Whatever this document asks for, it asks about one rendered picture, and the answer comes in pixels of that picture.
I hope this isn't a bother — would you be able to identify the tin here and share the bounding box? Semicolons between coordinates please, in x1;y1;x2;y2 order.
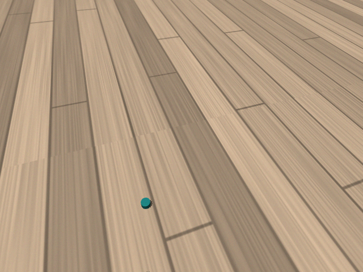
141;198;151;209

